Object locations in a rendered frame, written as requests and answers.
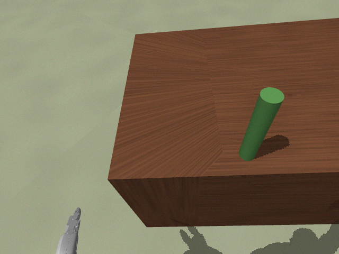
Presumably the left robot hand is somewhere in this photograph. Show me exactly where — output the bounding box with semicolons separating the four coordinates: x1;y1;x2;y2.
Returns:
56;207;81;254

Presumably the can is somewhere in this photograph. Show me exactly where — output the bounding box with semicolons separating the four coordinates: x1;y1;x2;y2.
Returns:
239;87;284;161

